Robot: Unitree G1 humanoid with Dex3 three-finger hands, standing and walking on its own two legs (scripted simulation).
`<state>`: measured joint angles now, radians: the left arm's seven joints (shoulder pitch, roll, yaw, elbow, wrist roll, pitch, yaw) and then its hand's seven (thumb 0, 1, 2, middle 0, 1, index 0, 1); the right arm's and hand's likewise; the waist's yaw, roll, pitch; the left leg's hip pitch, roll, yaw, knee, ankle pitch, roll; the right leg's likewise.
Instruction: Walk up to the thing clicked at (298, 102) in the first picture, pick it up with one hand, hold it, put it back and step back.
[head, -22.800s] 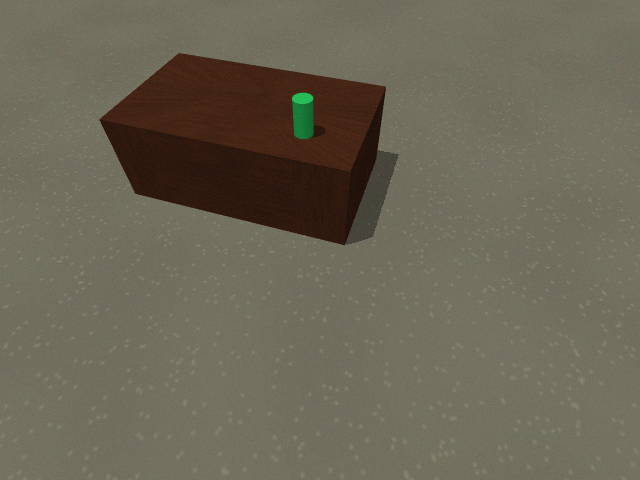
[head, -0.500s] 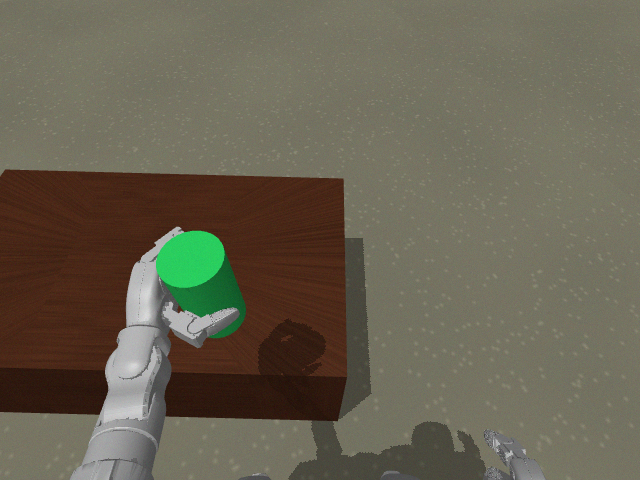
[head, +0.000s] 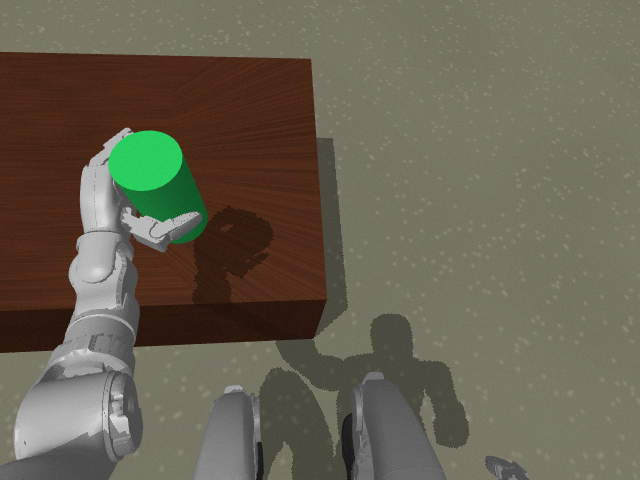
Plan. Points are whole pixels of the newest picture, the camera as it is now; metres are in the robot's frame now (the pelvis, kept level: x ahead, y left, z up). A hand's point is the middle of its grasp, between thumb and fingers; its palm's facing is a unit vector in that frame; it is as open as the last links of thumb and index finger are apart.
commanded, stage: crouch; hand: left
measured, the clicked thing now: (165, 193) +0.45 +0.17 +0.01
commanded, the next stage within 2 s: lower in 0.70 s
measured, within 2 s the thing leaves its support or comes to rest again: rests again in 1.64 s
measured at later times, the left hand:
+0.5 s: hand (176, 192) +0.50 +0.18 -0.06, palm faces +0.06 -1.00 -0.01, open 10.5 cm
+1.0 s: hand (186, 196) +0.52 +0.17 -0.10, palm faces +0.06 -1.00 -0.03, open 10.5 cm
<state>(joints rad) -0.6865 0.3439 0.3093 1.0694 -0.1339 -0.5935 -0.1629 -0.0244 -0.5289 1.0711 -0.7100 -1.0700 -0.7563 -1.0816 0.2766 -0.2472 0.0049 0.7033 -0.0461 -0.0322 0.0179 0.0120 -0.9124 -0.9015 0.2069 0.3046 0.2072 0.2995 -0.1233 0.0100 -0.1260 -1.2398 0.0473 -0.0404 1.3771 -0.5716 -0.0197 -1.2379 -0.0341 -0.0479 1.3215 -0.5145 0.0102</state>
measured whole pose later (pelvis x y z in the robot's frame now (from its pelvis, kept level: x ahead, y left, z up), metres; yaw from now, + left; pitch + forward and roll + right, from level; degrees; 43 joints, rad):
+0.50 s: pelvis -0.01 +0.00 -0.06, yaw -1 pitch +32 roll -4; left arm -0.86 0.43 0.38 1.14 -0.07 -0.54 -0.14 -0.02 -0.53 1.07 -0.71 -1.07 -0.76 -1.08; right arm 0.24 -0.25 0.03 0.70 -0.06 -0.01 0.04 0.01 -0.93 -0.91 0.21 0.30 0.21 0.30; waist -0.17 0.02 -0.16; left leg -1.56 0.05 -0.06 1.62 -0.63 -0.02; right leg -1.55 -0.03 -0.05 1.55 -0.56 0.01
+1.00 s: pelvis -0.03 +0.00 -0.11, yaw -2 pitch +35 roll -4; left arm -0.98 0.51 0.40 1.21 -0.04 -0.51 -0.13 -0.02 -0.53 1.07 -0.71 -1.07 -0.76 -1.08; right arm 0.26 -0.25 0.06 0.68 -0.06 -0.01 0.04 0.01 -0.93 -0.91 0.21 0.30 0.21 0.30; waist -0.21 0.03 -0.16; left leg -1.73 0.05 -0.07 1.76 -0.64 -0.02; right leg -1.72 -0.03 -0.05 1.69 -0.57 0.01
